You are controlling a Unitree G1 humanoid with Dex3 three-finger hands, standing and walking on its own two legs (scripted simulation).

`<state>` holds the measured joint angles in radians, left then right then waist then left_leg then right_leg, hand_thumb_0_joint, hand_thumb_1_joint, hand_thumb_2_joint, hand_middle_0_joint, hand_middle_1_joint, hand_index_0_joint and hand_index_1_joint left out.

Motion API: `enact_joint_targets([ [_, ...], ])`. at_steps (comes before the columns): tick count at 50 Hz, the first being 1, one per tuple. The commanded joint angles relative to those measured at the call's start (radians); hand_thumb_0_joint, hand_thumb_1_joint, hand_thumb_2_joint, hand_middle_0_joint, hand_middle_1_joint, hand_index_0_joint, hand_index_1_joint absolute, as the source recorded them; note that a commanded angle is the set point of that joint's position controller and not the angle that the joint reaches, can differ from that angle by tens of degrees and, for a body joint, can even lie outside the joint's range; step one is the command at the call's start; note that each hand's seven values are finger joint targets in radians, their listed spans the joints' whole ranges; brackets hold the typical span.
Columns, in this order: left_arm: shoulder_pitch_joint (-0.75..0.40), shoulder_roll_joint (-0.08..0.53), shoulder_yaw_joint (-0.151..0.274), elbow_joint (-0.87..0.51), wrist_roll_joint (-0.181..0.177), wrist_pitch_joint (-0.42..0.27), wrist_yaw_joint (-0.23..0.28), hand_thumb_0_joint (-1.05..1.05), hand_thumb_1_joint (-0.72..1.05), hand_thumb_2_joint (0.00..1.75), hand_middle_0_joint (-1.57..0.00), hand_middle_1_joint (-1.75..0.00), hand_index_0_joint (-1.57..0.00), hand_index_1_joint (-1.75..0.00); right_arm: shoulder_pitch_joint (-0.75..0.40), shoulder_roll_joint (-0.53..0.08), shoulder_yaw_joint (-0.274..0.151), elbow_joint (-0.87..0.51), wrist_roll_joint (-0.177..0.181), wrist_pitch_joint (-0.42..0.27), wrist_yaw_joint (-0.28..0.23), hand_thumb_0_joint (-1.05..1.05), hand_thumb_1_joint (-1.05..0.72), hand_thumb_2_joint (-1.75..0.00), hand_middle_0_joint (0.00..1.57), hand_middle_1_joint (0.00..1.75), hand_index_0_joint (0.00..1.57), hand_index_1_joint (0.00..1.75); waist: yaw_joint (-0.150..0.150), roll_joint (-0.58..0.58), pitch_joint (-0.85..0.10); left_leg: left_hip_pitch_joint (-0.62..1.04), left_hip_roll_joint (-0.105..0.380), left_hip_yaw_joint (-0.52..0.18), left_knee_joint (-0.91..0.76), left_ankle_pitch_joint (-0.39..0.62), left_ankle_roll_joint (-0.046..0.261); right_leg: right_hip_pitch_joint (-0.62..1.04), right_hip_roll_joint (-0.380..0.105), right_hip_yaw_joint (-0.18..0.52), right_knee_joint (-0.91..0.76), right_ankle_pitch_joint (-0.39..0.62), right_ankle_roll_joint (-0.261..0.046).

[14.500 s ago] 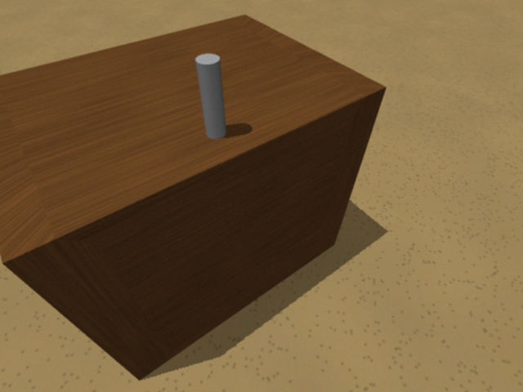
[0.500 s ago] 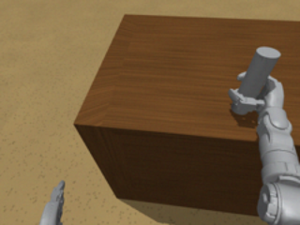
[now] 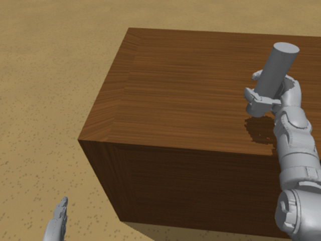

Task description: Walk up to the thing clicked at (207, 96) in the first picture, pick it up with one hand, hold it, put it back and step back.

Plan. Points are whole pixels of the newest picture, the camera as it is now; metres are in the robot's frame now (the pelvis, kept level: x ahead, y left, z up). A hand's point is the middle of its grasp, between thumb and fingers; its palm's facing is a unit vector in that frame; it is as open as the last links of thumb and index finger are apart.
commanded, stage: settle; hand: right
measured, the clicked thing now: (268, 83) +0.45 -0.21 +0.19
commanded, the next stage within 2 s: lift in 0.08 s
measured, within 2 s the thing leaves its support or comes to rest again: neither
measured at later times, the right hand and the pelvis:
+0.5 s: hand (263, 85) +0.43 -0.19 +0.20, palm faces +0.13 +0.99 -0.01, open 6.7 cm; pelvis +0.00 +0.00 +0.01, yaw +0 degrees
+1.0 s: hand (285, 74) +0.37 -0.18 +0.27, palm faces +0.13 +0.99 -0.03, open 6.6 cm; pelvis -0.01 +0.00 +0.01, yaw -1 degrees
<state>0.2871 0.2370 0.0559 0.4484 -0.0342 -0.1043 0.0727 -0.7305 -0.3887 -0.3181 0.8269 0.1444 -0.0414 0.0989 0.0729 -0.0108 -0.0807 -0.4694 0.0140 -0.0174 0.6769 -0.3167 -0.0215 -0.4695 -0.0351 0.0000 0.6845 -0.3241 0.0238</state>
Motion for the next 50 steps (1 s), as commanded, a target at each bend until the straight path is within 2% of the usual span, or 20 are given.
enact_joint_targets([
  [1, -0.057, 0.117, 0.049, -0.124, 0.006, -0.048, 0.006, 0.0, -0.55, 0.05, -0.06, -0.05, -0.05, -0.06, -0.595, -0.314, -0.066, -0.333, 0.009, -0.085, -0.008, 0.0, -0.61, -1.38, 1.38, 1.47, 1.39, 1.47, -0.016, -0.096, -0.381, 0.117, -0.02, 0.029, -0.092, 0.263, 0.02, 0.22, 0.03, -0.021, -0.084, 0.227, -0.029],
  [3, -0.048, 0.106, 0.044, -0.11, 0.004, -0.049, 0.006, 0.0, -0.55, 0.05, -0.06, -0.05, -0.05, -0.06, -0.547, -0.245, -0.042, -0.271, 0.022, -0.066, 0.001, 0.0, -0.6, -1.38, 1.37, 1.46, 1.38, 1.46, -0.008, -0.053, -0.346, 0.124, -0.023, 0.031, -0.098, 0.261, 0.018, 0.204, 0.029, -0.019, -0.09, 0.223, -0.032],
  [4, -0.056, 0.099, 0.033, -0.102, 0.002, -0.051, 0.005, 0.0, -0.56, 0.06, -0.06, -0.06, -0.05, -0.06, -0.53, -0.244, -0.043, -0.257, 0.026, -0.063, 0.005, 0.0, -0.61, -1.37, 1.36, 1.45, 1.38, 1.45, -0.009, -0.039, -0.318, 0.123, -0.022, 0.033, -0.101, 0.263, 0.014, 0.195, 0.03, -0.02, -0.09, 0.223, -0.035],
  [6, -0.081, 0.173, 0.087, -0.147, 0.005, -0.055, 0.016, 0.0, -0.56, 0.05, -0.06, -0.05, -0.05, -0.06, -0.576, -0.323, -0.077, -0.316, 0.017, -0.066, 0.0, 0.0, -0.61, -1.39, 1.37, 1.47, 1.38, 1.47, -0.01, -0.04, -0.417, 0.145, -0.024, 0.034, -0.09, 0.307, 0.015, 0.241, 0.026, -0.017, -0.084, 0.278, -0.033],
  [9, -0.084, 0.125, 0.049, -0.154, 0.002, -0.055, 0.014, 0.0, -0.56, 0.06, -0.06, -0.05, -0.05, -0.06, -0.602, -0.257, -0.042, -0.327, 0.025, -0.058, 0.007, 0.0, -0.61, -1.39, 1.37, 1.47, 1.38, 1.47, -0.007, -0.031, -0.396, 0.148, -0.023, 0.035, -0.096, 0.32, 0.015, 0.249, 0.028, -0.017, -0.087, 0.291, -0.033],
  [11, -0.035, 0.131, 0.067, -0.058, 0.002, -0.051, 0.019, 0.0, -0.54, 0.04, -0.05, -0.06, -0.06, -0.06, -0.539, -0.278, -0.065, -0.255, 0.025, -0.044, 0.006, 0.0, -0.54, -1.35, 1.38, 1.46, 1.4, 1.46, -0.012, -0.018, -0.332, 0.133, -0.018, 0.029, -0.107, 0.293, 0.012, 0.211, 0.033, -0.023, -0.093, 0.249, -0.039],
  [13, -0.115, 0.124, 0.045, -0.141, 0.004, -0.058, 0.015, 0.0, -0.54, 0.04, -0.05, -0.06, -0.06, -0.05, -0.578, -0.286, -0.058, -0.336, 0.021, -0.049, 0.001, 0.0, -0.54, -1.33, 1.37, 1.44, 1.38, 1.44, -0.027, -0.02, -0.375, 0.157, -0.016, 0.028, -0.111, 0.256, 0.012, 0.211, 0.033, -0.023, -0.105, 0.218, -0.038],
  [16, -0.077, 0.123, 0.044, -0.141, 0.005, -0.057, 0.017, 0.0, -0.53, 0.04, -0.05, -0.06, -0.06, -0.05, -0.586, -0.256, -0.035, -0.392, 0.026, -0.04, 0.003, 0.0, -0.55, -1.34, 1.38, 1.44, 1.39, 1.44, -0.026, -0.041, -0.404, 0.159, -0.027, 0.042, -0.105, 0.294, 0.019, 0.27, 0.026, -0.014, -0.109, 0.276, -0.028],
  [18, -0.043, 0.113, 0.045, -0.07, 0.006, -0.052, 0.016, 0.0, -0.53, 0.04, -0.05, -0.06, -0.06, -0.05, -0.52, -0.265, -0.047, -0.332, 0.027, -0.022, 0.003, 0.0, -0.56, -1.32, 1.37, 1.43, 1.38, 1.43, -0.038, -0.047, -0.333, 0.159, -0.021, 0.041, -0.112, 0.288, 0.017, 0.242, 0.03, -0.02, -0.106, 0.27, -0.03],
  [20, -0.14, 0.173, 0.086, -0.209, 0.003, -0.066, 0.028, 0.0, -0.53, 0.04, -0.05, -0.06, -0.06, -0.05, -0.599, -0.306, -0.065, -0.512, 0.032, -0.02, -0.011, 0.0, -0.56, -1.31, 1.37, 1.42, 1.38, 1.42, -0.036, -0.023, -0.462, 0.206, -0.018, 0.033, -0.11, 0.314, 0.012, 0.288, 0.033, -0.025, -0.11, 0.28, -0.033],
  [23, -0.051, 0.093, 0.03, -0.132, 0.001, -0.062, 0.026, 0.0, -0.53, 0.04, -0.05, -0.06, -0.06, -0.05, -0.536, -0.221, -0.021, -0.516, 0.044, 0.016, -0.012, 0.0, -0.59, -1.3, 1.38, 1.42, 1.38, 1.42, -0.031, -0.039, -0.35, 0.175, -0.021, 0.041, -0.131, 0.296, 0.015, 0.286, 0.034, -0.024, -0.121, 0.263, -0.033],
  [24, -0.041, 0.097, 0.042, -0.085, -0.001, -0.058, 0.024, 0.0, -0.54, 0.04, -0.05, -0.06, -0.05, -0.05, -0.477, -0.244, -0.049, -0.467, 0.045, 0.038, -0.018, 0.0, -0.62, -1.31, 1.38, 1.42, 1.39, 1.42, -0.05, -0.047, -0.316, 0.174, -0.02, 0.042, -0.134, 0.284, 0.016, 0.266, 0.034, -0.025, -0.129, 0.258, -0.032],
  [27, -0.08, 0.129, 0.064, -0.121, 0.005, -0.061, 0.019, 0.0, -0.53, 0.04, -0.05, -0.06, -0.05, -0.05, -0.5, -0.237, -0.038, -0.584, 0.044, 0.076, -0.023, 0.0, -0.61, -1.32, 1.4, 1.44, 1.41, 1.44, -0.045, -0.064, -0.355, 0.179, -0.022, 0.044, -0.134, 0.293, 0.02, 0.302, 0.029, -0.022, -0.135, 0.282, -0.028],
  [29, -0.063, 0.091, 0.036, -0.098, 0.003, -0.061, 0.01, 0.0, -0.53, 0.04, -0.05, -0.06, -0.05, -0.05, -0.512, -0.202, -0.006, -0.662, 0.048, 0.108, -0.019, 0.0, -0.6, -1.33, 1.4, 1.45, 1.41, 1.45, -0.044, -0.087, -0.348, 0.175, -0.025, 0.047, -0.136, 0.298, 0.024, 0.322, 0.027, -0.021, -0.138, 0.294, -0.024],
  [30, -0.073, 0.134, 0.067, -0.096, 0.0, -0.06, 0.014, 0.0, -0.53, 0.03, -0.05, -0.06, -0.05, -0.05, -0.466, -0.245, -0.053, -0.639, 0.055, 0.13, -0.022, 0.0, -0.61, -1.33, 1.41, 1.45, 1.42, 1.45, -0.055, -0.058, -0.327, 0.179, -0.029, 0.056, -0.141, 0.283, 0.022, 0.311, 0.023, -0.013, -0.148, 0.287, -0.025],
  [32, -0.088, 0.145, 0.075, -0.095, 0.0, -0.061, 0.01, 0.0, -0.53, 0.04, -0.04, -0.05, -0.05, -0.05, -0.44, -0.227, -0.044, -0.677, 0.059, 0.173, -0.021, 0.0, -0.62, -1.31, 1.41, 1.44, 1.41, 1.44, -0.061, -0.05, -0.323, 0.192, -0.029, 0.06, -0.145, 0.274, 0.02, 0.307, 0.022, -0.011, -0.154, 0.284, -0.025],
  [33, -0.097, 0.11, 0.043, -0.099, 0.001, -0.059, 0.005, 0.0, -0.53, 0.04, -0.04, -0.05, -0.05, -0.05, -0.45, -0.221, -0.04, -0.713, 0.057, 0.19, -0.019, 0.0, -0.62, -1.32, 1.42, 1.45, 1.43, 1.45, -0.072, -0.059, -0.328, 0.205, -0.027, 0.06, -0.148, 0.278, 0.021, 0.306, 0.024, -0.014, -0.152, 0.289, -0.025],
  [41, -0.129, 0.155, 0.084, -0.066, -0.01, -0.065, 0.003, 0.0, -0.53, 0.04, -0.04, -0.05, -0.05, -0.05, -0.401, -0.189, -0.037, -0.823, 0.074, 0.349, -0.022, 0.0, -0.6, -1.31, 1.41, 1.45, 1.42, 1.45, -0.062, 0.014, -0.239, 0.18, -0.017, 0.061, -0.186, 0.19, 0.012, 0.309, 0.038, -0.019, -0.183, 0.18, -0.038],
  [44, -0.132, 0.156, 0.088, -0.059, -0.009, -0.07, 0.001, 0.0, -0.53, 0.04, -0.04, -0.05, -0.04, -0.04, -0.39, -0.191, -0.042, -0.846, 0.076, 0.395, -0.023, 0.0, -0.6, -1.3, 1.41, 1.44, 1.42, 1.44, -0.069, 0.018, -0.256, 0.199, -0.015, 0.065, -0.185, 0.215, 0.011, 0.32, 0.039, -0.016, -0.181, 0.208, -0.038],
  [50, -0.147, 0.124, 0.057, -0.052, -0.012, -0.08, -0.015, 0.0, -0.54, 0.05, -0.04, -0.05, -0.04, -0.04, -0.397, -0.204, -0.062, -0.941, 0.082, 0.466, -0.035, 0.0, -0.59, -1.29, 1.4, 1.43, 1.41, 1.43, -0.079, -0.004, -0.248, 0.225, -0.007, 0.062, -0.197, 0.213, 0.01, 0.311, 0.049, -0.02, -0.182, 0.206, -0.041],
])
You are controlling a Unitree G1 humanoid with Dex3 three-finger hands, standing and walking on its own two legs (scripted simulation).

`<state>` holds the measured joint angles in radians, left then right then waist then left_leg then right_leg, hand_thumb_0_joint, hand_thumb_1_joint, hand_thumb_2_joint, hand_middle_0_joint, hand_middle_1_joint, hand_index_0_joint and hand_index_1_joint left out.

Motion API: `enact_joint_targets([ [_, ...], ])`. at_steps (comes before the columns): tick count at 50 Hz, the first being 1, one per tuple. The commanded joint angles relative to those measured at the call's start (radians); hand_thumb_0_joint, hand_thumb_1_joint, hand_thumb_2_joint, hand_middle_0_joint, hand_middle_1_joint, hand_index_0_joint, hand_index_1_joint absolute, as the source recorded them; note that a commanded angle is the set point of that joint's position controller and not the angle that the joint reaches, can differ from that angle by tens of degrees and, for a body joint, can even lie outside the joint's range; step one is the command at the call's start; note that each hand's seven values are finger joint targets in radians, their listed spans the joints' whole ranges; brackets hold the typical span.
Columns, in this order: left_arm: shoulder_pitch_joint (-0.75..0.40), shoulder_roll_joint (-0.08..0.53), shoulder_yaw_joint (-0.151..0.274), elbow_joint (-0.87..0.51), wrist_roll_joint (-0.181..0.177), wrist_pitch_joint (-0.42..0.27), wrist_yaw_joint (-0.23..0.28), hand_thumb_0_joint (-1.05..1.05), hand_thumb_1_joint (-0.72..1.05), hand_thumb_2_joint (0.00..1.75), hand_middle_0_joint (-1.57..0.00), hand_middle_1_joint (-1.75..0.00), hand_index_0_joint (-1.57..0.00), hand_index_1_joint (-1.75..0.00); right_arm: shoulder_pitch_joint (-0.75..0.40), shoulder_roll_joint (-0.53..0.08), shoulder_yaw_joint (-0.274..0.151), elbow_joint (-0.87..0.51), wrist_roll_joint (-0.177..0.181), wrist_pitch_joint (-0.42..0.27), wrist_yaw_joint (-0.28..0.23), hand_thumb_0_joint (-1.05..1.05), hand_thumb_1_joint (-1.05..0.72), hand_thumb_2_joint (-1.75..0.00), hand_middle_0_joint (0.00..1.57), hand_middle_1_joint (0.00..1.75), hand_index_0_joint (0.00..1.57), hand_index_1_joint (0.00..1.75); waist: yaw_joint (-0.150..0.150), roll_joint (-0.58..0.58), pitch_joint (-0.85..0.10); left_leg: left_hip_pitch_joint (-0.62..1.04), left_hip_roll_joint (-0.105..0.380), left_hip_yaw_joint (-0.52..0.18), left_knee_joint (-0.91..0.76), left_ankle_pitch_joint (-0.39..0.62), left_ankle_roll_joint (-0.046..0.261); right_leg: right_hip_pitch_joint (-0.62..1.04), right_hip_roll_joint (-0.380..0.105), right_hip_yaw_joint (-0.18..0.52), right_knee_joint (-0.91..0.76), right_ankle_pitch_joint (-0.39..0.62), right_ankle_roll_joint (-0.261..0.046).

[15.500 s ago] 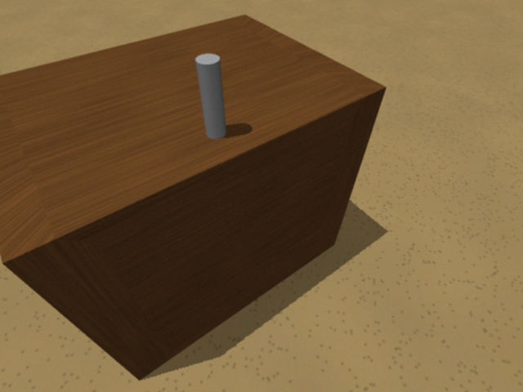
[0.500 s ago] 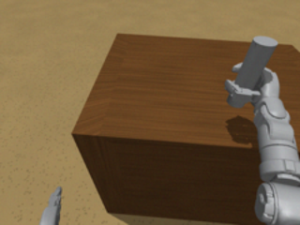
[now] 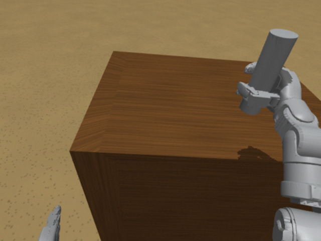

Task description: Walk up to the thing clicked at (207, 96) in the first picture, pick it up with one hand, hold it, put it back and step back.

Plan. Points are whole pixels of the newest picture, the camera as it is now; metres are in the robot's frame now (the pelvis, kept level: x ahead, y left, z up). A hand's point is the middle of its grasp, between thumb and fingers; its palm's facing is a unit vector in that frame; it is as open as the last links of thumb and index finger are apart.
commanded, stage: lift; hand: right
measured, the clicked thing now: (264, 76) +0.38 -0.19 +0.29
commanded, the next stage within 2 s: hold in 0.56 s
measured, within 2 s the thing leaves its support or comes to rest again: neither
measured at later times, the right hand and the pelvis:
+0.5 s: hand (264, 84) +0.34 -0.18 +0.29, palm faces +0.12 +0.99 -0.04, open 6.6 cm; pelvis -0.01 +0.00 +0.00, yaw -1 degrees
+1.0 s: hand (271, 80) +0.33 -0.17 +0.31, palm faces +0.10 +0.99 -0.04, open 6.6 cm; pelvis -0.01 +0.00 +0.00, yaw -1 degrees
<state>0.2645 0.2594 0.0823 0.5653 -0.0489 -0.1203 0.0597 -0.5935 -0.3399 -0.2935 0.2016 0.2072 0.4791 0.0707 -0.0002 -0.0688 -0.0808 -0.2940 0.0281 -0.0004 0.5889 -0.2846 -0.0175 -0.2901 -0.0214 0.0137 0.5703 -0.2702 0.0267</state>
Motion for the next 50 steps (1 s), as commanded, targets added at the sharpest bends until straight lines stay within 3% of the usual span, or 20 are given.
enact_joint_targets([
  [1, -0.121, 0.101, 0.031, -0.149, 0.001, -0.064, -0.003, 0.0, -0.54, 0.04, -0.04, -0.05, -0.04, -0.05, -0.524, -0.257, -0.091, -0.313, 0.019, -0.04, -0.012, 0.0, -0.58, -1.31, 1.41, 1.45, 1.42, 1.45, -0.007, 0.047, -0.223, 0.033, -0.022, 0.045, -0.113, 0.165, 0.008, 0.128, 0.036, -0.031, -0.073, 0.136, -0.045],
  [2, -0.142, 0.096, 0.022, -0.17, 0.002, -0.07, -0.005, 0.0, -0.54, 0.05, -0.04, -0.05, -0.04, -0.05, -0.53, -0.26, -0.096, -0.356, 0.02, -0.033, -0.017, 0.0, -0.59, -1.31, 1.41, 1.44, 1.42, 1.44, -0.014, 0.035, -0.237, 0.045, -0.019, 0.044, -0.115, 0.152, 0.008, 0.129, 0.038, -0.032, -0.075, 0.127, -0.043],
  [3, -0.132, 0.119, 0.048, -0.176, 0.004, -0.074, -0.002, 0.0, -0.54, 0.04, -0.04, -0.05, -0.04, -0.04, -0.539, -0.253, -0.087, -0.351, 0.02, -0.026, -0.017, 0.0, -0.59, -1.31, 1.41, 1.44, 1.42, 1.44, 0.002, 0.043, -0.243, 0.044, -0.02, 0.044, -0.116, 0.153, 0.008, 0.135, 0.037, -0.03, -0.074, 0.125, -0.046],
  [5, -0.124, 0.09, 0.016, -0.162, 0.003, -0.073, -0.008, 0.0, -0.54, 0.04, -0.04, -0.05, -0.04, -0.04, -0.514, -0.26, -0.094, -0.37, 0.016, -0.008, -0.021, 0.0, -0.6, -1.3, 1.41, 1.43, 1.41, 1.43, -0.012, 0.043, -0.237, 0.048, -0.017, 0.043, -0.118, 0.147, 0.007, 0.124, 0.041, -0.032, -0.075, 0.12, -0.045],
  [7, -0.134, 0.096, 0.024, -0.157, 0.0, -0.077, -0.009, 0.0, -0.54, 0.04, -0.04, -0.05, -0.04, -0.04, -0.514, -0.257, -0.097, -0.386, 0.025, 0.01, -0.023, 0.0, -0.58, -1.3, 1.41, 1.44, 1.41, 1.44, -0.013, 0.038, -0.212, 0.039, -0.02, 0.046, -0.12, 0.129, 0.008, 0.118, 0.04, -0.029, -0.079, 0.109, -0.044],
  [9, -0.153, 0.153, 0.076, -0.195, 0.002, -0.089, -0.001, 0.0, -0.54, 0.04, -0.04, -0.04, -0.04, -0.04, -0.532, -0.272, -0.105, -0.417, 0.025, 0.026, -0.026, 0.0, -0.59, -1.3, 1.4, 1.43, 1.41, 1.43, 0.002, 0.056, -0.239, 0.035, -0.024, 0.052, -0.125, 0.099, 0.007, 0.138, 0.038, -0.025, -0.085, 0.081, -0.045],
  [10, -0.132, 0.144, 0.067, -0.179, 0.002, -0.09, -0.002, 0.0, -0.54, 0.04, -0.04, -0.04, -0.04, -0.04, -0.528, -0.265, -0.107, -0.401, 0.028, 0.037, -0.026, 0.0, -0.61, -1.29, 1.41, 1.43, 1.41, 1.43, 0.006, 0.059, -0.23, 0.027, -0.024, 0.052, -0.127, 0.101, 0.007, 0.142, 0.036, -0.024, -0.086, 0.08, -0.047],
  [11, -0.126, 0.104, 0.024, -0.169, 0.002, -0.092, -0.008, 0.0, -0.55, 0.04, -0.04, -0.04, -0.04, -0.04, -0.506, -0.247, -0.097, -0.407, 0.029, 0.045, -0.024, 0.0, -0.6, -1.29, 1.41, 1.43, 1.41, 1.43, -0.008, 0.064, -0.222, 0.035, -0.025, 0.054, -0.124, 0.113, 0.008, 0.133, 0.036, -0.021, -0.086, 0.097, -0.045],
  [13, -0.119, 0.075, 0.008, -0.129, -0.003, -0.093, -0.008, 0.0, -0.54, 0.04, -0.04, -0.04, -0.04, -0.04, -0.495, -0.232, -0.091, -0.379, 0.035, 0.061, -0.019, 0.0, -0.6, -1.31, 1.42, 1.45, 1.42, 1.45, -0.009, 0.028, -0.203, 0.025, -0.025, 0.052, -0.124, 0.117, 0.012, 0.137, 0.035, -0.022, -0.088, 0.104, -0.043],
  [15, -0.143, 0.114, 0.033, -0.16, 0.001, -0.102, -0.005, 0.0, -0.55, 0.05, -0.04, -0.04, -0.03, -0.04, -0.5, -0.238, -0.094, -0.396, 0.032, 0.08, -0.02, 0.0, -0.61, -1.3, 1.41, 1.44, 1.42, 1.44, -0.003, 0.053, -0.211, 0.023, -0.028, 0.055, -0.128, 0.099, 0.01, 0.13, 0.034, -0.018, -0.093, 0.088, -0.044],
  [17, -0.151, 0.098, 0.017, -0.134, 0.001, -0.103, -0.008, 0.0, -0.55, 0.05, -0.04, -0.04, -0.04, -0.04, -0.49, -0.235, -0.091, -0.379, 0.033, 0.094, -0.017, 0.0, -0.62, -1.33, 1.43, 1.46, 1.43, 1.46, -0.01, 0.057, -0.187, 0.027, -0.022, 0.053, -0.134, 0.095, 0.007, 0.118, 0.04, -0.02, -0.093, 0.08, -0.048],
  [19, -0.162, 0.142, 0.06, -0.147, 0.002, -0.113, -0.001, 0.0, -0.55, 0.04, -0.04, -0.04, -0.04, -0.04, -0.52, -0.268, -0.114, -0.416, 0.033, 0.098, -0.019, 0.0, -0.61, -1.34, 1.43, 1.47, 1.44, 1.47, -0.009, 0.063, -0.221, 0.039, -0.022, 0.054, -0.128, 0.109, 0.007, 0.133, 0.04, -0.018, -0.088, 0.098, -0.046],
  [21, -0.168, 0.112, 0.019, -0.172, 0.002, -0.118, -0.004, 0.0, -0.55, 0.04, -0.04, -0.04, -0.04, -0.04, -0.518, -0.255, -0.109, -0.43, 0.035, 0.102, -0.016, 0.0, -0.62, -1.31, 1.42, 1.44, 1.42, 1.44, -0.018, 0.076, -0.217, 0.043, -0.024, 0.058, -0.13, 0.095, 0.008, 0.133, 0.038, -0.016, -0.092, 0.09, -0.046],
  [24, -0.154, 0.087, -0.002, -0.141, 0.0, -0.119, -0.003, 0.0, -0.55, 0.05, -0.04, -0.04, -0.04, -0.05, -0.494, -0.239, -0.098, -0.402, 0.037, 0.115, -0.017, 0.0, -0.61, -1.32, 1.42, 1.45, 1.42, 1.45, -0.013, 0.086, -0.183, 0.024, -0.024, 0.056, -0.136, 0.073, 0.007, 0.12, 0.039, -0.016, -0.097, 0.069, -0.047],
  [27, -0.154, 0.131, 0.044, -0.143, 0.003, -0.125, 0.003, 0.0, -0.55, 0.05, -0.04, -0.04, -0.04, -0.05, -0.516, -0.256, -0.106, -0.433, 0.035, 0.127, -0.016, 0.0, -0.59, -1.34, 1.41, 1.46, 1.42, 1.46, -0.005, 0.056, -0.218, 0.026, -0.021, 0.054, -0.13, 0.101, 0.008, 0.146, 0.041, -0.018, -0.09, 0.091, -0.045],
  [31, -0.148, 0.076, -0.007, -0.119, -0.001, -0.128, -0.009, 0.0, -0.56, 0.05, -0.04, -0.04, -0.04, -0.05, -0.493, -0.249, -0.103, -0.452, 0.037, 0.138, -0.016, 0.0, -0.6, -1.32, 1.4, 1.44, 1.41, 1.44, -0.02, 0.032, -0.204, 0.036, -0.022, 0.057, -0.127, 0.107, 0.012, 0.13, 0.041, -0.016, -0.092, 0.104, -0.042],
  [40, -0.185, 0.139, 0.047, -0.126, -0.002, -0.145, -0.006, 0.0, -0.55, 0.04, -0.05, -0.05, -0.05, -0.05, -0.523, -0.272, -0.117, -0.513, 0.053, 0.164, -0.015, 0.0, -0.58, -1.33, 1.4, 1.45, 1.41, 1.45, -0.012, 0.043, -0.202, 0.027, -0.029, 0.062, -0.129, 0.082, 0.013, 0.137, 0.038, -0.008, -0.099, 0.081, -0.042],
  [42, -0.178, 0.086, -0.006, -0.104, -0.004, -0.146, -0.012, 0.0, -0.55, 0.05, -0.05, -0.05, -0.05, -0.05, -0.512, -0.259, -0.107, -0.507, 0.055, 0.168, -0.009, 0.0, -0.58, -1.34, 1.4, 1.46, 1.41, 1.46, -0.026, 0.029, -0.194, 0.034, -0.03, 0.064, -0.126, 0.084, 0.016, 0.127, 0.037, -0.005, -0.1, 0.088, -0.04],
  [44, -0.189, 0.108, 0.02, -0.121, -0.004, -0.15, -0.006, 0.0, -0.55, 0.05, -0.05, -0.05, -0.05, -0.05, -0.502, -0.26, -0.116, -0.49, 0.057, 0.18, -0.009, 0.0, -0.57, -1.34, 1.4, 1.46, 1.41, 1.46, -0.015, 0.052, -0.215, 0.035, -0.03, 0.065, -0.127, 0.089, 0.013, 0.137, 0.036, -0.005, -0.097, 0.092, -0.042],
  [50, -0.204, 0.123, 0.022, -0.101, -0.001, -0.162, -0.002, 0.0, -0.55, 0.05, -0.05, -0.05, -0.05, -0.05, -0.52, -0.261, -0.113, -0.507, 0.061, 0.212, -0.007, 0.0, -0.56, -1.34, 1.39, 1.46, 1.41, 1.46, -0.017, 0.061, -0.2, 0.031, -0.021, 0.055, -0.141, 0.056, 0.006, 0.128, 0.047, -0.014, -0.093, 0.055, -0.047],
])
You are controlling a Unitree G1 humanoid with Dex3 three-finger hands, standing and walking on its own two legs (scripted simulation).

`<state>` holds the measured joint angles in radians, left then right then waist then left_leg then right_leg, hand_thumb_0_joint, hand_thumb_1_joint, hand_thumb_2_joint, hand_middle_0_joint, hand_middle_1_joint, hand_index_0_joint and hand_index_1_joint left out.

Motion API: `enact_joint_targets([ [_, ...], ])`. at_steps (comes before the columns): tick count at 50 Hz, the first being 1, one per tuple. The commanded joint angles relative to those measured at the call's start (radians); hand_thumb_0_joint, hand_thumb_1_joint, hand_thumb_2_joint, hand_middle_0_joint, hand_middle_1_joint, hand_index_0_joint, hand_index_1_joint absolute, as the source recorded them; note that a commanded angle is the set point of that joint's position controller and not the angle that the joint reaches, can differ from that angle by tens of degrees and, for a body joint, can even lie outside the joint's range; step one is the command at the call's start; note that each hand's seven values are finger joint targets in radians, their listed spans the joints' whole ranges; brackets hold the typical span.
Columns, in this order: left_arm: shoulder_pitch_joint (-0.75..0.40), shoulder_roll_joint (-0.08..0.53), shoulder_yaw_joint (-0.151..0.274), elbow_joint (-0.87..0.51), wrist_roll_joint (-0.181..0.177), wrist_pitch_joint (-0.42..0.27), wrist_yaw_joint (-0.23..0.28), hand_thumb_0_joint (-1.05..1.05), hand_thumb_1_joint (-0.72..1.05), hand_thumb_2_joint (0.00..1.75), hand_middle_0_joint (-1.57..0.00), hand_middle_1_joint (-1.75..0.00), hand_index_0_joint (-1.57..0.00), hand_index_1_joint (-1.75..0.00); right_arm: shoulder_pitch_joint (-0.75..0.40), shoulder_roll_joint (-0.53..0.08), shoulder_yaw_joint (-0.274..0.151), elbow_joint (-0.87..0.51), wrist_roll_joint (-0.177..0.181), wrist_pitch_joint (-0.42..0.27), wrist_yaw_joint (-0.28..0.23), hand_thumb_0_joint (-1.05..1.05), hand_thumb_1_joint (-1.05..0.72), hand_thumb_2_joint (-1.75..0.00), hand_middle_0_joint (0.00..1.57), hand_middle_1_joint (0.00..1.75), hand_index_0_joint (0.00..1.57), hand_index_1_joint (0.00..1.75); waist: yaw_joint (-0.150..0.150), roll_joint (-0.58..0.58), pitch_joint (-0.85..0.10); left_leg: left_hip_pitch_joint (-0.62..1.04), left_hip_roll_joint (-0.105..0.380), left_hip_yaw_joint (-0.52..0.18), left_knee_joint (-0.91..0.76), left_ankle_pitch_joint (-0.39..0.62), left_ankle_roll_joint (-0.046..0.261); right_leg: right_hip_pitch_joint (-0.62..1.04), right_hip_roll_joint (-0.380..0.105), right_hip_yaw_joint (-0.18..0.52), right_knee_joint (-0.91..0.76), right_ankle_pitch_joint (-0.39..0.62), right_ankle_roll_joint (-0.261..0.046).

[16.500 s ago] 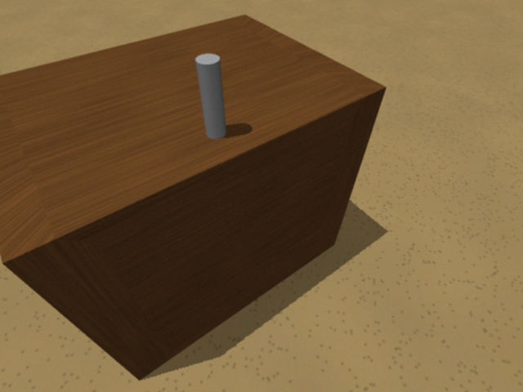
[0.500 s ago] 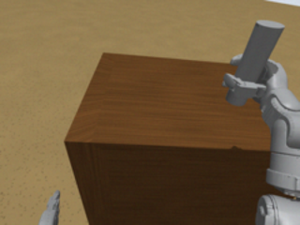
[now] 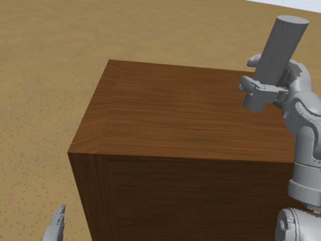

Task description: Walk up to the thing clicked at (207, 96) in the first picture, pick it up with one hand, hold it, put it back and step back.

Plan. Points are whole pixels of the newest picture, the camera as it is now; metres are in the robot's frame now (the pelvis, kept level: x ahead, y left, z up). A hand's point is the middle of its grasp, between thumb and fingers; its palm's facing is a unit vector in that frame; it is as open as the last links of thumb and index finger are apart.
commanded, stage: hold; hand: right
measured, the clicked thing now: (269, 69) +0.34 -0.18 +0.34
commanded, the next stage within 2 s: none
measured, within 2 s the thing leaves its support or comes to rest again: neither
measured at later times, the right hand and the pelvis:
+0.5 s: hand (256, 78) +0.34 -0.16 +0.32, palm faces +0.09 +1.00 -0.04, open 6.6 cm; pelvis +0.00 +0.00 +0.00, yaw +0 degrees
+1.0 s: hand (256, 73) +0.35 -0.16 +0.33, palm faces +0.07 +1.00 -0.04, open 6.6 cm; pelvis +0.01 +0.00 +0.00, yaw +0 degrees
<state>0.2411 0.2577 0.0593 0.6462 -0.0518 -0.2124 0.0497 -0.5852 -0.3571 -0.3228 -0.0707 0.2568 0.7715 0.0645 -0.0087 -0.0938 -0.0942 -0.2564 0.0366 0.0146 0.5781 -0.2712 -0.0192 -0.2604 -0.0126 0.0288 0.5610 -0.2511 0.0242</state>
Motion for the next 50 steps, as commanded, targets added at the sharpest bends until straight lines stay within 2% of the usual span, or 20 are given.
enact_joint_targets([
  [1, -0.17, 0.12, 0.041, -0.165, 0.001, -0.069, 0.006, 0.0, -0.55, 0.05, -0.05, -0.05, -0.05, -0.05, -0.527, -0.243, -0.085, -0.228, 0.009, -0.074, -0.003, 0.0, -0.55, -1.34, 1.39, 1.46, 1.41, 1.46, -0.008, 0.069, -0.189, -0.01, -0.033, 0.043, -0.123, 0.061, 0.012, 0.104, 0.034, -0.027, -0.084, 0.058, -0.041],
  [6, -0.154, 0.088, 0.006, -0.16, 0.001, -0.067, 0.001, 0.0, -0.56, 0.05, -0.05, -0.05, -0.05, -0.05, -0.519, -0.222, -0.072, -0.237, 0.014, -0.051, 0.0, 0.0, -0.59, -1.34, 1.39, 1.45, 1.4, 1.45, -0.004, 0.082, -0.178, -0.007, -0.032, 0.044, -0.129, 0.05, 0.008, 0.089, 0.038, -0.029, -0.084, 0.049, -0.042],
  [8, -0.183, 0.132, 0.052, -0.17, 0.001, -0.073, 0.005, 0.0, -0.55, 0.05, -0.05, -0.05, -0.05, -0.05, -0.54, -0.259, -0.103, -0.234, 0.016, -0.038, -0.007, 0.0, -0.57, -1.34, 1.4, 1.46, 1.41, 1.46, -0.01, 0.071, -0.182, -0.009, -0.034, 0.047, -0.128, 0.035, 0.008, 0.092, 0.035, -0.025, -0.088, 0.033, -0.041],
  [13, -0.144, 0.102, 0.019, -0.151, -0.003, -0.069, 0.001, 0.0, -0.55, 0.05, -0.05, -0.05, -0.05, -0.05, -0.552, -0.234, -0.088, -0.191, 0.022, -0.018, -0.008, 0.0, -0.55, -1.35, 1.4, 1.47, 1.41, 1.47, -0.002, 0.099, -0.168, -0.016, -0.035, 0.05, -0.128, 0.068, 0.007, 0.094, 0.035, -0.023, -0.082, 0.067, -0.042],
  [16, -0.142, 0.128, 0.044, -0.158, 0.0, -0.07, 0.003, 0.0, -0.56, 0.05, -0.05, -0.05, -0.05, -0.05, -0.551, -0.261, -0.11, -0.203, 0.013, -0.014, -0.013, 0.0, -0.53, -1.34, 1.38, 1.46, 1.4, 1.46, -0.004, 0.087, -0.191, -0.006, -0.034, 0.05, -0.12, 0.098, 0.01, 0.109, 0.034, -0.026, -0.076, 0.103, -0.039],
  [17, -0.153, 0.109, 0.019, -0.161, -0.001, -0.068, 0.0, 0.0, -0.55, 0.05, -0.05, -0.05, -0.05, -0.05, -0.562, -0.233, -0.081, -0.216, 0.014, -0.013, -0.009, 0.0, -0.54, -1.33, 1.38, 1.45, 1.4, 1.45, -0.01, 0.088, -0.173, -0.011, -0.032, 0.048, -0.123, 0.085, 0.009, 0.096, 0.037, -0.028, -0.077, 0.089, -0.041],
  [20, -0.163, 0.082, -0.007, -0.17, -0.003, -0.07, -0.006, 0.0, -0.55, 0.05, -0.05, -0.05, -0.04, -0.05, -0.532, -0.221, -0.077, -0.218, 0.013, -0.012, -0.006, 0.0, -0.52, -1.35, 1.39, 1.47, 1.41, 1.47, -0.019, 0.076, -0.198, 0.009, -0.032, 0.05, -0.116, 0.113, 0.011, 0.103, 0.034, -0.024, -0.074, 0.121, -0.038],
  [22, -0.167, 0.123, 0.034, -0.179, -0.002, -0.065, -0.001, 0.0, -0.56, 0.05, -0.05, -0.05, -0.04, -0.05, -0.535, -0.252, -0.1, -0.238, 0.007, -0.015, -0.011, 0.0, -0.52, -1.35, 1.39, 1.47, 1.41, 1.47, -0.02, 0.086, -0.218, 0.014, -0.032, 0.049, -0.111, 0.133, 0.011, 0.111, 0.035, -0.024, -0.071, 0.141, -0.038],
  [28, -0.183, 0.115, 0.025, -0.185, 0.0, -0.067, 0.002, 0.0, -0.55, 0.05, -0.05, -0.05, -0.05, -0.05, -0.553, -0.269, -0.108, -0.295, 0.014, -0.034, -0.018, 0.0, -0.54, -1.34, 1.39, 1.46, 1.41, 1.46, -0.019, 0.082, -0.192, 0.005, -0.031, 0.048, -0.125, 0.052, 0.011, 0.094, 0.037, -0.023, -0.082, 0.059, -0.041],
  [30, -0.165, 0.106, 0.015, -0.18, 0.0, -0.069, 0.002, 0.0, -0.55, 0.05, -0.05, -0.05, -0.05, -0.05, -0.52, -0.227, -0.086, -0.282, 0.019, -0.034, -0.017, 0.0, -0.54, -1.35, 1.39, 1.47, 1.41, 1.47, -0.007, 0.092, -0.192, 0.001, -0.031, 0.045, -0.125, 0.07, 0.009, 0.102, 0.035, -0.026, -0.08, 0.074, -0.041],
  [33, -0.162, 0.106, 0.015, -0.174, -0.001, -0.069, 0.003, 0.0, -0.55, 0.05, -0.05, -0.05, -0.04, -0.05, -0.528, -0.265, -0.109, -0.294, 0.019, -0.033, -0.017, 0.0, -0.53, -1.34, 1.39, 1.46, 1.41, 1.46, -0.017, 0.071, -0.194, 0.006, -0.031, 0.047, -0.117, 0.101, 0.009, 0.105, 0.037, -0.025, -0.071, 0.103, -0.041],
  [34, -0.147, 0.107, 0.025, -0.15, 0.0, -0.066, 0.003, 0.0, -0.56, 0.05, -0.05, -0.05, -0.05, -0.05, -0.505, -0.252, -0.108, -0.265, 0.017, -0.031, -0.018, 0.0, -0.53, -1.35, 1.39, 1.46, 1.41, 1.46, -0.005, 0.067, -0.196, 0.001, -0.031, 0.047, -0.118, 0.104, 0.009, 0.112, 0.035, -0.026, -0.074, 0.103, -0.041],
  [35, -0.168, 0.096, 0.008, -0.165, -0.002, -0.069, 0.002, 0.0, -0.55, 0.05, -0.05, -0.05, -0.05, -0.05, -0.521, -0.24, -0.093, -0.294, 0.022, -0.031, -0.015, 0.0, -0.53, -1.35, 1.39, 1.46, 1.41, 1.46, -0.019, 0.052, -0.178, 0.003, -0.032, 0.048, -0.117, 0.092, 0.011, 0.099, 0.035, -0.024, -0.077, 0.094, -0.039],
  [36, -0.163, 0.111, 0.027, -0.172, -0.001, -0.071, 0.004, 0.0, -0.55, 0.05, -0.05, -0.05, -0.05, -0.05, -0.551, -0.245, -0.091, -0.313, 0.02, -0.034, -0.015, 0.0, -0.55, -1.34, 1.38, 1.45, 1.4, 1.45, 0.0, 0.057, -0.193, 0.0, -0.029, 0.044, -0.121, 0.089, 0.008, 0.106, 0.037, -0.028, -0.074, 0.088, -0.04],
  [39, -0.157, 0.093, 0.002, -0.157, -0.001, -0.074, 0.001, 0.0, -0.55, 0.05, -0.05, -0.05, -0.05, -0.05, -0.547, -0.236, -0.085, -0.288, 0.022, -0.024, -0.01, 0.0, -0.53, -1.34, 1.38, 1.46, 1.4, 1.46, -0.005, 0.06, -0.187, -0.001, -0.033, 0.047, -0.119, 0.096, 0.009, 0.109, 0.033, -0.024, -0.075, 0.096, -0.039],
  [40, -0.152, 0.121, 0.033, -0.165, -0.003, -0.074, 0.006, 0.0, -0.55, 0.05, -0.05, -0.05, -0.05, -0.05, -0.535, -0.248, -0.099, -0.26, 0.021, -0.019, -0.009, 0.0, -0.53, -1.35, 1.39, 1.47, 1.41, 1.47, 0.004, 0.074, -0.198, -0.007, -0.035, 0.05, -0.118, 0.106, 0.009, 0.121, 0.03, -0.022, -0.077, 0.108, -0.038],
  [43, -0.151, 0.113, 0.022, -0.14, -0.002, -0.076, 0.002, 0.0, -0.55, 0.05, -0.05, -0.05, -0.05, -0.05, -0.564, -0.226, -0.073, -0.253, 0.022, -0.014, -0.002, 0.0, -0.53, -1.35, 1.39, 1.46, 1.41, 1.46, 0.003, 0.046, -0.189, -0.011, -0.036, 0.052, -0.113, 0.115, 0.013, 0.125, 0.028, -0.017, -0.08, 0.119, -0.034],
  [45, -0.167, 0.129, 0.037, -0.158, -0.004, -0.081, 0.004, 0.0, -0.56, 0.05, -0.05, -0.05, -0.05, -0.05, -0.58, -0.242, -0.086, -0.248, 0.023, -0.009, -0.004, 0.0, -0.54, -1.34, 1.38, 1.46, 1.4, 1.46, -0.005, 0.066, -0.194, -0.008, -0.039, 0.056, -0.11, 0.116, 0.013, 0.125, 0.025, -0.015, -0.08, 0.128, -0.033],
  [48, -0.155, 0.101, 0.005, -0.152, -0.003, -0.076, 0.002, 0.0, -0.56, 0.05, -0.05, -0.05, -0.05, -0.05, -0.548, -0.217, -0.075, -0.18, 0.02, 0.002, -0.002, 0.0, -0.54, -1.35, 1.39, 1.46, 1.41, 1.46, -0.007, 0.1, -0.184, 0.006, -0.034, 0.053, -0.12, 0.127, 0.009, 0.112, 0.03, -0.019, -0.076, 0.134, -0.037],
  [50, -0.171, 0.12, 0.025, -0.149, -0.001, -0.074, 0.005, 0.0, -0.56, 0.05, -0.05, -0.05, -0.05, -0.05, -0.551, -0.258, -0.111, -0.177, 0.017, 0.001, -0.009, 0.0, -0.53, -1.35, 1.38, 1.46, 1.4, 1.46, -0.02, 0.103, -0.195, 0.018, -0.03, 0.052, -0.12, 0.14, 0.007, 0.108, 0.034, -0.023, -0.072, 0.146, -0.039],
])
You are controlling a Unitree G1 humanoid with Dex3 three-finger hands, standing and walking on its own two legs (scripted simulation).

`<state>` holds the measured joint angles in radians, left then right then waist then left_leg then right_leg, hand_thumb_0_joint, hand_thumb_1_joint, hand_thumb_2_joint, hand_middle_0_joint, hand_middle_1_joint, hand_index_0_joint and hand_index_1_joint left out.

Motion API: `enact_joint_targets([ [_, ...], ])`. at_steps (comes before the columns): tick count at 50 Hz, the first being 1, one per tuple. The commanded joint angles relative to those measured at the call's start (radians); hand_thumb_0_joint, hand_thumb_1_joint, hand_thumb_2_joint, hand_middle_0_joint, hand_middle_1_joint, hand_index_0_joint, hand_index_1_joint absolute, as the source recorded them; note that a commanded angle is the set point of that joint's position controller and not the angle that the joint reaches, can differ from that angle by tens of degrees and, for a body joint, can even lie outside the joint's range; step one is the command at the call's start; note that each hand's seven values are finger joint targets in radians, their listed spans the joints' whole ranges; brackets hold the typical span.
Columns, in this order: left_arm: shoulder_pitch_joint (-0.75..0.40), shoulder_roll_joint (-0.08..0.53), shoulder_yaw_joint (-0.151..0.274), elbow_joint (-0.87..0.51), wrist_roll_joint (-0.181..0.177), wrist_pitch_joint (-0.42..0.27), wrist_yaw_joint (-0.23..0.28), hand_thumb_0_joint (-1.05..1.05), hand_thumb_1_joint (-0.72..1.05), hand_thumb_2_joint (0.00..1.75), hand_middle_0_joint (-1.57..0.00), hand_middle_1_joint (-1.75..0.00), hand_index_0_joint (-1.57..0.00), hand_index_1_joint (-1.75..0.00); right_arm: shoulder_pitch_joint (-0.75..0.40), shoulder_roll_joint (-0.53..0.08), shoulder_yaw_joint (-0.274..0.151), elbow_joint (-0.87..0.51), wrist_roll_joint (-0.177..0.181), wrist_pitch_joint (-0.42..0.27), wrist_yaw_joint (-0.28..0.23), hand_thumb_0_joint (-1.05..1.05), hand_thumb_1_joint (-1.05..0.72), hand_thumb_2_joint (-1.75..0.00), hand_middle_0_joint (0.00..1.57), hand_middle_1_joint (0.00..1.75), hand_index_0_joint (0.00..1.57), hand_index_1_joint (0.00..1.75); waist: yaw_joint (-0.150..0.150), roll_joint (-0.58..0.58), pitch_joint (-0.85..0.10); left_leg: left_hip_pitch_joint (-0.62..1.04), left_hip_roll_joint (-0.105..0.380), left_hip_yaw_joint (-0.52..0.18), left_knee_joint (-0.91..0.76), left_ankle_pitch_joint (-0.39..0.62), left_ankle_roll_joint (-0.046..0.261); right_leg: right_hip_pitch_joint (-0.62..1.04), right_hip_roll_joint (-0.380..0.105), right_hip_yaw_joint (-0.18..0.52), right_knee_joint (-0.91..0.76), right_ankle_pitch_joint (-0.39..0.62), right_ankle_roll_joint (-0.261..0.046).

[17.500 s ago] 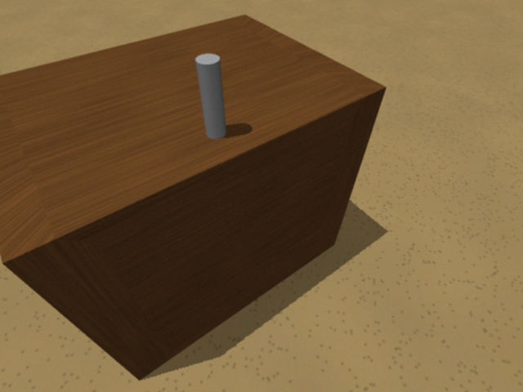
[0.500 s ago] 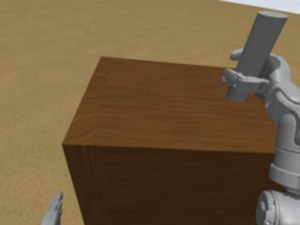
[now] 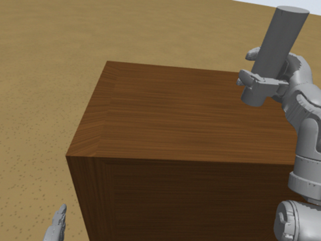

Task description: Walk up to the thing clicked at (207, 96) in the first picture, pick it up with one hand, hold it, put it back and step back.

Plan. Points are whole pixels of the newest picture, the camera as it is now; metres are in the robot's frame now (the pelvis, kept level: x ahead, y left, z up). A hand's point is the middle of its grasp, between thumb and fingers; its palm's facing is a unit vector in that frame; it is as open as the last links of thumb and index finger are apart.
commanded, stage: hold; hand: right
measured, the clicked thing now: (268, 62) +0.34 -0.17 +0.36
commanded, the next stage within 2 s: crouch in 1.26 s
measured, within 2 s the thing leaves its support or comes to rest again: neither
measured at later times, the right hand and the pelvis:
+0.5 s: hand (261, 80) +0.33 -0.17 +0.32, palm faces +0.08 +1.00 -0.05, open 6.6 cm; pelvis +0.00 +0.00 +0.00, yaw +0 degrees
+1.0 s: hand (256, 78) +0.33 -0.16 +0.32, palm faces +0.07 +1.00 -0.04, open 6.6 cm; pelvis +0.00 +0.00 +0.00, yaw +0 degrees
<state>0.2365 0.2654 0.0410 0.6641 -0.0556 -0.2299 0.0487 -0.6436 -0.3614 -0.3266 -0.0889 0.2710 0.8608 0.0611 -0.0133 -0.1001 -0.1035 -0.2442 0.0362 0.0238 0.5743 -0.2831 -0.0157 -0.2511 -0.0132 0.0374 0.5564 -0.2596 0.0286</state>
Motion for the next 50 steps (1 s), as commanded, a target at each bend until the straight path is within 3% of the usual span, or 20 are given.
enact_joint_targets([
  [1, -0.165, 0.102, 0.03, -0.161, 0.004, -0.051, 0.003, 0.0, -0.55, 0.05, -0.05, -0.05, -0.05, -0.05, -0.5, -0.244, -0.098, -0.176, 0.001, -0.089, -0.006, 0.0, -0.54, -1.36, 1.4, 1.47, 1.42, 1.47, -0.018, 0.088, -0.185, 0.003, -0.029, 0.041, -0.115, 0.147, 0.005, 0.096, 0.036, -0.036, -0.069, 0.149, -0.042],
  [3, -0.172, 0.119, 0.055, -0.188, 0.003, -0.054, 0.004, 0.0, -0.55, 0.05, -0.05, -0.05, -0.05, -0.05, -0.516, -0.241, -0.098, -0.222, 0.002, -0.093, -0.012, 0.0, -0.55, -1.35, 1.4, 1.47, 1.42, 1.47, -0.011, 0.1, -0.191, 0.003, -0.026, 0.038, -0.12, 0.122, 0.004, 0.099, 0.039, -0.039, -0.07, 0.121, -0.045],
  [5, -0.161, 0.106, 0.036, -0.192, 0.003, -0.048, 0.002, 0.0, -0.56, 0.05, -0.05, -0.05, -0.05, -0.05, -0.496, -0.24, -0.096, -0.218, -0.002, -0.097, -0.016, 0.0, -0.52, -1.34, 1.38, 1.45, 1.4, 1.45, -0.009, 0.117, -0.195, 0.006, -0.024, 0.035, -0.127, 0.116, 0.002, 0.096, 0.041, -0.041, -0.072, 0.113, -0.049],
  [6, -0.178, 0.091, 0.018, -0.196, 0.001, -0.05, -0.002, 0.0, -0.55, 0.05, -0.05, -0.05, -0.05, -0.05, -0.489, -0.241, -0.104, -0.242, 0.004, -0.101, -0.016, 0.0, -0.51, -1.34, 1.38, 1.45, 1.4, 1.45, -0.025, 0.122, -0.177, 0.004, -0.027, 0.038, -0.127, 0.096, 0.003, 0.084, 0.039, -0.039, -0.075, 0.101, -0.048],
  [8, -0.157, 0.098, 0.032, -0.198, 0.001, -0.045, 0.005, 0.0, -0.55, 0.05, -0.05, -0.05, -0.05, -0.05, -0.475, -0.239, -0.104, -0.209, 0.002, -0.1, -0.015, 0.0, -0.48, -1.33, 1.36, 1.45, 1.39, 1.45, -0.008, 0.129, -0.196, 0.01, -0.026, 0.034, -0.124, 0.13, 0.001, 0.099, 0.037, -0.039, -0.067, 0.128, -0.049],
  [11, -0.15, 0.114, 0.048, -0.199, 0.002, -0.039, 0.004, 0.0, -0.55, 0.05, -0.05, -0.05, -0.05, -0.05, -0.488, -0.267, -0.123, -0.253, 0.0, -0.105, -0.024, 0.0, -0.5, -1.33, 1.37, 1.44, 1.39, 1.44, -0.011, 0.088, -0.2, 0.01, -0.027, 0.034, -0.117, 0.145, 0.005, 0.105, 0.039, -0.043, -0.065, 0.143, -0.045],
  [12, -0.168, 0.1, 0.029, -0.203, 0.001, -0.038, 0.001, 0.0, -0.55, 0.05, -0.05, -0.05, -0.05, -0.05, -0.472, -0.251, -0.109, -0.271, -0.002, -0.106, -0.023, 0.0, -0.5, -1.32, 1.36, 1.44, 1.38, 1.44, -0.022, 0.088, -0.187, 0.005, -0.029, 0.037, -0.116, 0.125, 0.007, 0.095, 0.037, -0.041, -0.071, 0.129, -0.043],
  [13, -0.155, 0.093, 0.03, -0.202, 0.001, -0.038, 0.001, 0.0, -0.55, 0.05, -0.05, -0.05, -0.05, -0.05, -0.466, -0.224, -0.088, -0.269, -0.001, -0.105, -0.02, 0.0, -0.51, -1.32, 1.36, 1.44, 1.38, 1.44, -0.009, 0.084, -0.184, -0.002, -0.029, 0.036, -0.121, 0.11, 0.006, 0.101, 0.036, -0.04, -0.074, 0.111, -0.045],
  [18, -0.169, 0.097, 0.029, -0.196, 0.001, -0.044, 0.0, 0.0, -0.55, 0.05, -0.05, -0.05, -0.05, -0.05, -0.481, -0.255, -0.101, -0.317, 0.003, -0.103, -0.014, 0.0, -0.49, -1.32, 1.36, 1.44, 1.38, 1.44, -0.01, 0.056, -0.175, -0.008, -0.03, 0.036, -0.122, 0.088, 0.006, 0.095, 0.037, -0.038, -0.076, 0.089, -0.045],
  [19, -0.169, 0.108, 0.044, -0.195, 0.0, -0.047, 0.002, 0.0, -0.55, 0.05, -0.05, -0.05, -0.05, -0.05, -0.475, -0.224, -0.079, -0.303, 0.004, -0.1, -0.013, 0.0, -0.51, -1.31, 1.36, 1.43, 1.38, 1.43, 0.004, 0.071, -0.172, -0.018, -0.035, 0.038, -0.122, 0.074, 0.007, 0.099, 0.032, -0.034, -0.082, 0.075, -0.044],
  [26, -0.17, 0.111, 0.045, -0.163, -0.001, -0.054, 0.004, 0.0, -0.55, 0.05, -0.05, -0.05, -0.05, -0.05, -0.469, -0.224, -0.079, -0.25, 0.011, -0.075, -0.003, 0.0, -0.51, -1.35, 1.37, 1.46, 1.4, 1.46, -0.004, 0.069, -0.159, -0.013, -0.035, 0.043, -0.121, 0.102, 0.006, 0.092, 0.032, -0.03, -0.08, 0.106, -0.039],
  [27, -0.154, 0.121, 0.059, -0.158, 0.001, -0.052, 0.005, 0.0, -0.55, 0.05, -0.05, -0.05, -0.05, -0.05, -0.478, -0.204, -0.059, -0.23, 0.007, -0.073, -0.002, 0.0, -0.52, -1.35, 1.38, 1.46, 1.4, 1.46, 0.011, 0.064, -0.173, -0.015, -0.036, 0.044, -0.12, 0.114, 0.008, 0.109, 0.03, -0.027, -0.083, 0.117, -0.039],
  [34, -0.151, 0.108, 0.038, -0.158, 0.001, -0.055, 0.001, 0.0, -0.56, 0.05, -0.05, -0.05, -0.05, -0.06, -0.479, -0.223, -0.082, -0.171, 0.003, -0.075, -0.015, 0.0, -0.52, -1.34, 1.37, 1.45, 1.39, 1.45, -0.003, 0.102, -0.159, -0.011, -0.036, 0.049, -0.127, 0.107, 0.008, 0.098, 0.029, -0.027, -0.088, 0.115, -0.039],
  [37, -0.177, 0.096, 0.03, -0.166, 0.004, -0.058, 0.001, 0.0, -0.55, 0.05, -0.05, -0.05, -0.05, -0.05, -0.524, -0.248, -0.098, -0.236, 0.0, -0.098, -0.022, 0.0, -0.54, -1.35, 1.39, 1.47, 1.41, 1.47, -0.019, 0.079, -0.172, -0.002, -0.032, 0.043, -0.126, 0.079, 0.009, 0.09, 0.033, -0.034, -0.085, 0.085, -0.042],
  [40, -0.168, 0.127, 0.062, -0.196, 0.003, -0.061, 0.004, 0.0, -0.55, 0.05, -0.05, -0.05, -0.05, -0.05, -0.515, -0.231, -0.09, -0.25, 0.004, -0.108, -0.024, 0.0, -0.5, -1.35, 1.38, 1.46, 1.4, 1.46, -0.004, 0.097, -0.213, 0.007, -0.034, 0.043, -0.121, 0.108, 0.009, 0.115, 0.03, -0.031, -0.082, 0.114, -0.041],
  [41, -0.185, 0.121, 0.05, -0.212, 0.002, -0.061, 0.004, 0.0, -0.55, 0.05, -0.05, -0.05, -0.05, -0.05, -0.507, -0.256, -0.106, -0.268, 0.001, -0.112, -0.025, 0.0, -0.5, -1.34, 1.37, 1.45, 1.39, 1.45, -0.018, 0.092, -0.205, 0.012, -0.032, 0.041, -0.123, 0.106, 0.009, 0.108, 0.031, -0.033, -0.082, 0.115, -0.041],
  [44, -0.165, 0.099, 0.042, -0.178, 0.001, -0.054, 0.003, 0.0, -0.55, 0.05, -0.05, -0.05, -0.05, -0.05, -0.486, -0.211, -0.073, -0.26, 0.001, -0.11, -0.021, 0.0, -0.5, -1.34, 1.37, 1.45, 1.39, 1.45, -0.005, 0.073, -0.189, 0.003, -0.034, 0.038, -0.126, 0.102, 0.011, 0.109, 0.029, -0.033, -0.087, 0.108, -0.04],
  [46, -0.195, 0.114, 0.044, -0.218, 0.001, -0.061, 0.005, 0.0, -0.55, 0.05, -0.05, -0.05, -0.05, -0.05, -0.519, -0.243, -0.092, -0.295, 0.0, -0.109, -0.026, 0.0, -0.52, -1.34, 1.38, 1.46, 1.4, 1.46, -0.013, 0.077, -0.215, 0.018, -0.034, 0.038, -0.123, 0.11, 0.011, 0.111, 0.029, -0.035, -0.08, 0.12, -0.038],
  [48, -0.155, 0.096, 0.027, -0.169, 0.002, -0.047, 0.006, 0.0, -0.56, 0.05, -0.05, -0.05, -0.05, -0.06, -0.473, -0.206, -0.066, -0.232, -0.003, -0.094, -0.021, 0.0, -0.51, -1.35, 1.38, 1.47, 1.4, 1.47, -0.008, 0.079, -0.195, 0.008, -0.036, 0.041, -0.119, 0.148, 0.012, 0.114, 0.027, -0.031, -0.079, 0.158, -0.036],
  [50, -0.171, 0.13, 0.061, -0.179, 0.001, -0.048, 0.009, 0.0, -0.55, 0.05, -0.05, -0.05, -0.05, -0.05, -0.491, -0.214, -0.071, -0.232, 0.001, -0.09, -0.022, 0.0, -0.49, -1.36, 1.38, 1.47, 1.4, 1.47, -0.004, 0.076, -0.181, 0.0, -0.036, 0.042, -0.123, 0.13, 0.01, 0.112, 0.028, -0.031, -0.085, 0.136, -0.037],
])
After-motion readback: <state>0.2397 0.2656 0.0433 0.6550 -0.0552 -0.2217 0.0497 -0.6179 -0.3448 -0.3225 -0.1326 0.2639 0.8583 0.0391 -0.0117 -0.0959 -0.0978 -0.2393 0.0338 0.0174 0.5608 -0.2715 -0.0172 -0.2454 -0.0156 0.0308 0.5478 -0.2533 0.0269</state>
